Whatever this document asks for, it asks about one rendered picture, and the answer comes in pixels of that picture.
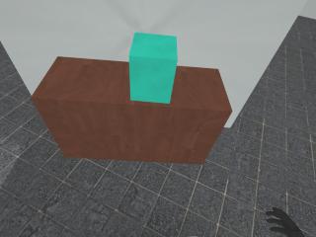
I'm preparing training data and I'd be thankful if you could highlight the pedestal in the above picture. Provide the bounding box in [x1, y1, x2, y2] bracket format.
[31, 56, 233, 165]

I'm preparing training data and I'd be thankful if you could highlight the carton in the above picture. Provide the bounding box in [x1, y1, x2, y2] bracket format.
[128, 32, 178, 104]

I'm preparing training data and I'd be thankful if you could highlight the robot right hand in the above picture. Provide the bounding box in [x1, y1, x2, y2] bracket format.
[265, 207, 305, 237]

